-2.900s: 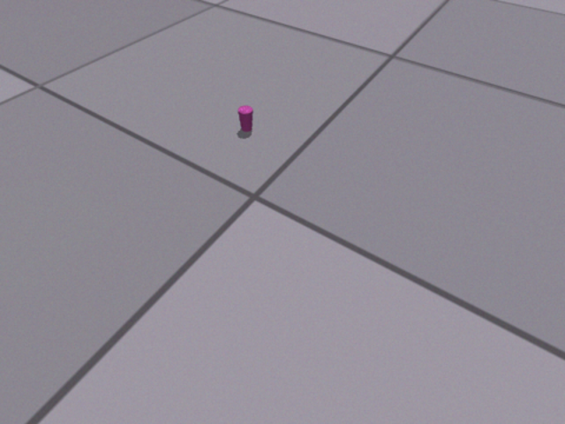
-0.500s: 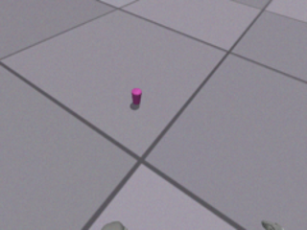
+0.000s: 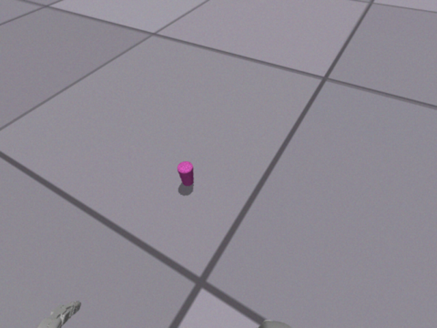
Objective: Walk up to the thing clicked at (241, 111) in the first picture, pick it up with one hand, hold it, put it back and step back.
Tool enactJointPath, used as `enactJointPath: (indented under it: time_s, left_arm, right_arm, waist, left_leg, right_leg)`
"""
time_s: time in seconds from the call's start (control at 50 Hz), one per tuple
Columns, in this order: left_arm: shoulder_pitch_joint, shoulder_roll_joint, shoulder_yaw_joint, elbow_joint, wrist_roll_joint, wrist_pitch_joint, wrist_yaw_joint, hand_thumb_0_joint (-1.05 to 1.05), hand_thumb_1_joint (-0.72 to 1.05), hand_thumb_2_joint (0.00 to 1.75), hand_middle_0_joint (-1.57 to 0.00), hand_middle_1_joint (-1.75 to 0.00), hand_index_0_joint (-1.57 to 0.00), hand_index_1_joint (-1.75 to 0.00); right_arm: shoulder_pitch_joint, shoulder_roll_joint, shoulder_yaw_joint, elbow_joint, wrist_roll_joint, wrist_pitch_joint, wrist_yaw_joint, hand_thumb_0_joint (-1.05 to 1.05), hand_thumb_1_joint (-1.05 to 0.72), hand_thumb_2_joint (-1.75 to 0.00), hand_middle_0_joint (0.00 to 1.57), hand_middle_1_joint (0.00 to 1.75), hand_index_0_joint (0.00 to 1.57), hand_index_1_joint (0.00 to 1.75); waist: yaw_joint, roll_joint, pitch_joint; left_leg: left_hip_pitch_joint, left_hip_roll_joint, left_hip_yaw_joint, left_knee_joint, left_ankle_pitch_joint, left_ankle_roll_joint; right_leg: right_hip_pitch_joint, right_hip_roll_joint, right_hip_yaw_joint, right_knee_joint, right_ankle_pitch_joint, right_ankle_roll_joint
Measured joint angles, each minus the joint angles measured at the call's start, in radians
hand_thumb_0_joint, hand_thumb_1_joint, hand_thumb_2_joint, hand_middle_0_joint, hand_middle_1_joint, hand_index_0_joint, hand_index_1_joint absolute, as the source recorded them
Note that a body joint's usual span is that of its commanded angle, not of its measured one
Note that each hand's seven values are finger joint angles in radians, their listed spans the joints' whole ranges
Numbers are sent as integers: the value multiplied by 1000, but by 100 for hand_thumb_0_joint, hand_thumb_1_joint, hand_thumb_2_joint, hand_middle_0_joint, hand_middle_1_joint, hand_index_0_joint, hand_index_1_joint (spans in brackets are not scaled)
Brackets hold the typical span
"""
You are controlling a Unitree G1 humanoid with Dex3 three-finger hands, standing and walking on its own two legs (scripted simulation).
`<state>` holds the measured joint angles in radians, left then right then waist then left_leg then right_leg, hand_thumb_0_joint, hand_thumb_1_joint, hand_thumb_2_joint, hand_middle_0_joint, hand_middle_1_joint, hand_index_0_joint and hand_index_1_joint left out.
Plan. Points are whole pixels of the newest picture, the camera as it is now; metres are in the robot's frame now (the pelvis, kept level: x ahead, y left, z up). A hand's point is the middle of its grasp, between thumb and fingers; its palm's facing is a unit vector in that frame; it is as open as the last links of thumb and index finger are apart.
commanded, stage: walk up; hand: left
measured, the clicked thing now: (186, 174) +0.98 +0.20 -0.69
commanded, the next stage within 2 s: none
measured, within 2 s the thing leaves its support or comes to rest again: neither
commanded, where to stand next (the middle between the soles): +0.65 -0.01 m, yaw +2 degrees
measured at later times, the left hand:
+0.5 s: hand (84, 290) +0.23 +0.31 -0.15, palm faces -0.03 -0.94 -0.33, open 7.4 cm
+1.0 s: hand (127, 201) +0.43 +0.24 -0.10, palm faces +0.01 -0.91 -0.41, open 7.4 cm
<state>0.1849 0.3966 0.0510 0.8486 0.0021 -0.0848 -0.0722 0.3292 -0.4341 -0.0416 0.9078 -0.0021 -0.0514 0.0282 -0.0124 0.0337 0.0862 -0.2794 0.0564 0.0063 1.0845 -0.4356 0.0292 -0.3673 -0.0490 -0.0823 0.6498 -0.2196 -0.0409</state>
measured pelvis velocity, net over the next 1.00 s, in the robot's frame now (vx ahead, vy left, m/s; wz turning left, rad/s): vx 0.37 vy -0.04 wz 0.02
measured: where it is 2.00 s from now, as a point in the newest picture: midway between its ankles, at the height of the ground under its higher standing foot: (226, 237)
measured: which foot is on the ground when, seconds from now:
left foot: up 0.00-0.34, down 0.36-0.80, up 0.82-1.00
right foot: down 0.00-0.38, up 0.40-0.76, down 0.78-1.00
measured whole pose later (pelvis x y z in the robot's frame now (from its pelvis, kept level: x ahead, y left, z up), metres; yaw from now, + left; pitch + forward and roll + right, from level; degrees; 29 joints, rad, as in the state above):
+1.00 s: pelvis +0.37 -0.04 +0.01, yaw +1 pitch -3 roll +0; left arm 0.29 0.39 0.04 0.86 0.00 -0.09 -0.05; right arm 0.29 -0.44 -0.05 0.89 -0.01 -0.05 0.04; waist 0.02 0.07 0.09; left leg -0.46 0.05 -0.01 0.99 -0.34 0.02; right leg -0.25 -0.04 -0.10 0.52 -0.22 -0.03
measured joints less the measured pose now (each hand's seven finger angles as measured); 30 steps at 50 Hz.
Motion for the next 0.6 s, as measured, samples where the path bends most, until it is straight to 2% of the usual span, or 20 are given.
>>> enactJointPath:
  time_s: [0.06, 0.16, 0.26, 0.34, 0.36, 0.38, 0.42, 0.46, 0.52, 0.6]
  left_arm:
    - [30, -17, -11, -3, -3, -1, 7, 0, 91, 90, -20, -30, -20, -30]
    - [89, -9, -11, -1, 7, 0, 7, 0, 90, 90, -21, -30, -20, -30]
    - [138, 19, -1, 0, 12, 4, 4, 0, 90, 90, -21, -30, -20, -30]
    - [175, 43, -1, 11, 12, 17, 4, 0, 90, 90, -21, -30, -20, -30]
    - [181, 50, -2, 16, 11, 21, 7, 0, 90, 90, -21, -30, -20, -30]
    - [180, 53, -2, 24, 8, 29, 13, 0, 90, 90, -21, -30, -20, -30]
    - [169, 46, -7, 45, 3, 44, 25, 1, 91, 90, -20, -30, -20, -30]
    - [155, 50, -16, 57, 0, 52, 28, 1, 91, 90, -20, -30, -20, -30]
    - [134, 55, -14, 54, -5, 48, 24, 1, 91, 90, -20, -30, -20, -30]
    - [111, 49, -8, 47, 1, 51, 6, 1, 91, 90, -20, -30, -20, -30]
  right_arm:
    - [-22, -5, -1, -3, 0, -5, 10, 1, -90, -89, 20, 30, 20, 30]
    - [-36, -3, -11, -11, -18, -4, 35, 1, -90, -89, 20, 30, 20, 30]
    - [-44, 4, -17, 1, -28, 1, 47, 1, -90, -89, 20, 30, 20, 30]
    - [-48, 5, -20, -1, -27, -14, 47, 1, -90, -89, 20, 30, 20, 30]
    - [-52, 7, -21, -5, -28, -24, 43, 1, -90, -89, 20, 30, 20, 30]
    - [-60, 11, -23, -11, -33, -33, 36, 1, -90, -89, 20, 30, 20, 30]
    - [-71, 18, -21, -34, -25, -45, 26, 1, -90, -89, 20, 30, 20, 30]
    - [-69, 33, -11, -51, -12, -50, 17, 1, -90, -89, 20, 30, 20, 30]
    - [-52, 47, 5, -61, -4, -53, 11, 1, -90, -89, 20, 30, 20, 30]
    - [-25, 44, 10, -63, -9, -50, 12, 1, -90, -89, 21, 30, 20, 30]
  waist:
    - [9, 18, -7]
    - [22, 19, -22]
    - [46, -5, -23]
    - [54, -27, -34]
    - [50, -43, -33]
    - [49, -65, -26]
    - [32, -71, -15]
    - [18, -84, -9]
    - [13, -107, -8]
    - [7, -107, -9]
  left_leg:
    - [-114, 9, -4, 7, 76, 1]
    - [-217, 44, 5, -189, 162, -27]
    - [-210, 52, 27, -403, 243, -33]
    - [-129, 29, 54, -520, 267, -18]
    - [-110, 13, 61, -530, 299, -12]
    - [-107, -3, 76, -501, 285, -10]
    - [-96, -6, 82, -459, 233, -4]
    - [-56, -8, 83, -480, 217, -3]
    - [12, -16, 94, -542, 215, -7]
    - [86, -17, 104, -595, 198, -10]
  right_leg:
    - [74, 13, -8, -82, 6, -4]
    - [163, 33, -22, -174, -8, -12]
    - [231, 38, -32, -189, -66, 4]
    - [261, 26, -38, -121, -164, 30]
    - [254, 10, -34, -69, -204, 30]
    - [225, -14, -19, 22, -225, 18]
    - [134, 5, 42, 248, -254, 1]
    - [46, 25, 85, 393, -230, -5]
    - [-55, 1, 104, 406, -159, 2]
    - [-129, -45, 95, 284, -90, 29]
